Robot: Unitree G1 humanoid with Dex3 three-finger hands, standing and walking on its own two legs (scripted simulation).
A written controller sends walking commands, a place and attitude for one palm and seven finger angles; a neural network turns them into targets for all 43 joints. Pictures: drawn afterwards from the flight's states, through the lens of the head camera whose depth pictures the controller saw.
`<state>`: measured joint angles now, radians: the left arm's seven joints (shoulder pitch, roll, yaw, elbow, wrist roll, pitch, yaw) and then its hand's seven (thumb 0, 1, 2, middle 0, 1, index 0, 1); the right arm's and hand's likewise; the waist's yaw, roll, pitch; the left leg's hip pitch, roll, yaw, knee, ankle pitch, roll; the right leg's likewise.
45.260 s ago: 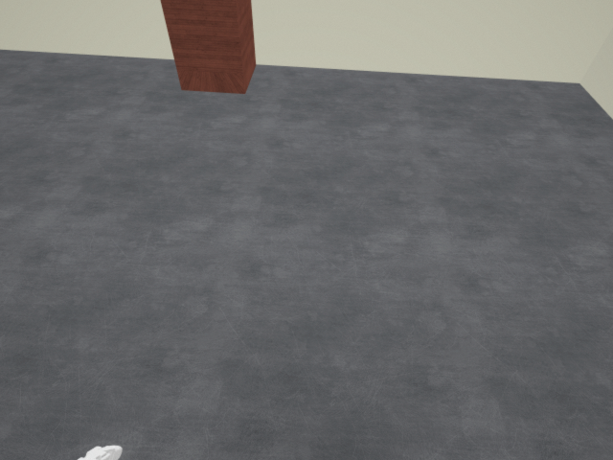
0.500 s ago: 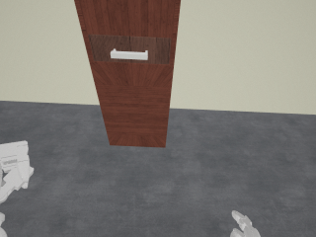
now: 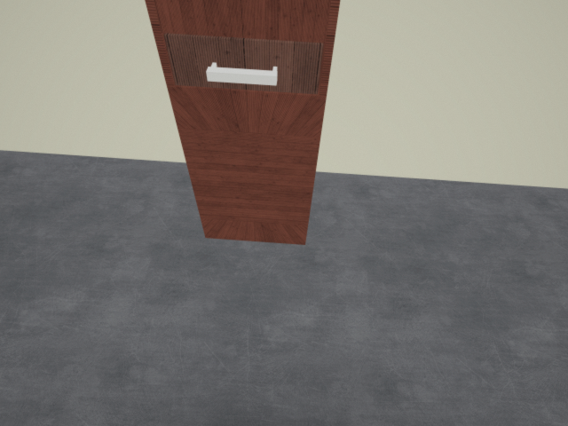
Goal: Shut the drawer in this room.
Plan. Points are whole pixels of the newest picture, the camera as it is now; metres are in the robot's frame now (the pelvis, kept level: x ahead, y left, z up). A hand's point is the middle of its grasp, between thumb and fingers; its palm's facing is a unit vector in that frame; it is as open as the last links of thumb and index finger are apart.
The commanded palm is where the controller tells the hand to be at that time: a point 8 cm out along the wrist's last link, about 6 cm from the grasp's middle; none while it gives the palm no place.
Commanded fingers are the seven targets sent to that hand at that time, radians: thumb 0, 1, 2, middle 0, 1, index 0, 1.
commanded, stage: let the arm hang, fingers relaxed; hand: left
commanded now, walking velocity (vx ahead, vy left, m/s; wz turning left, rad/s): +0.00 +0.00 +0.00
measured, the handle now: (243, 71) +0.89 +0.16 +0.02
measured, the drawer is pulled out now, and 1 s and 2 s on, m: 0.00 0.00 0.00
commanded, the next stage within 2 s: look to check the result in 0.60 s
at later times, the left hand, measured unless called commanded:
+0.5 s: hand out of the picture -0.04 +0.15 -0.18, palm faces +0.03 -0.99 -0.15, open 7.3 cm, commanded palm none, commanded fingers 0.00 0.90 0.90 -0.20 -0.30 -0.20 -0.30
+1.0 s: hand out of the picture -0.03 +0.17 -0.18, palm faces +0.02 -0.98 -0.19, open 7.3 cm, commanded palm none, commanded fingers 0.00 0.90 0.90 -0.20 -0.30 -0.20 -0.30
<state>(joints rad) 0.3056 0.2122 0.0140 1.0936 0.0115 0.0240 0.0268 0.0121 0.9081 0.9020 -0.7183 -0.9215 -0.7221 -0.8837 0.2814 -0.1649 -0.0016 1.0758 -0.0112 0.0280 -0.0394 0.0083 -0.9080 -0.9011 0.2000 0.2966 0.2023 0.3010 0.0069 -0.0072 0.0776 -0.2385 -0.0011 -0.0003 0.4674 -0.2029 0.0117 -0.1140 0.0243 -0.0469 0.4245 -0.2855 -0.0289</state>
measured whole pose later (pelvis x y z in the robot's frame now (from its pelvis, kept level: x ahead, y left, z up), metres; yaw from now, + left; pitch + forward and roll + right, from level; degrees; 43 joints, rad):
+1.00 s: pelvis -0.02 +0.00 +0.00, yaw -1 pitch -2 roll +0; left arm 0.29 0.14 0.01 1.16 0.01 -0.01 0.03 0.00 0.91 0.90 -0.19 -0.30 -0.20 -0.30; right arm 0.29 -0.13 -0.02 1.14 -0.01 0.01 -0.04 0.00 -0.91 -0.90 0.20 0.30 0.20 0.30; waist -0.01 0.01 0.06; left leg -0.22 0.00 0.01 0.43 -0.16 0.01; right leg -0.12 0.03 -0.03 0.42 -0.26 -0.03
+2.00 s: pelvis +0.00 -0.02 +0.01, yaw -1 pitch -2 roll +0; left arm 0.22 0.18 0.01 1.16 0.01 -0.01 0.03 0.01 0.91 0.90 -0.20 -0.30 -0.20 -0.30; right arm 0.21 -0.19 -0.01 1.15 -0.01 0.01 -0.04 0.00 -0.91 -0.90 0.20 0.30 0.20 0.30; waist 0.00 0.01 0.06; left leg -0.17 0.02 0.02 0.37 -0.16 -0.01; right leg -0.07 0.04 -0.03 0.36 -0.25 -0.05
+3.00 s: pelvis +0.01 -0.03 +0.01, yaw -2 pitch -2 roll +0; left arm 0.22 0.20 0.01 1.16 0.01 -0.02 0.03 0.01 0.91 0.90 -0.20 -0.30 -0.20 -0.30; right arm 0.20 -0.21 -0.01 1.15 -0.01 0.01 -0.04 0.00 -0.91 -0.90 0.20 0.30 0.20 0.30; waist 0.00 0.01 0.06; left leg -0.15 0.03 0.02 0.35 -0.17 -0.03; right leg -0.05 0.06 -0.02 0.33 -0.25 -0.06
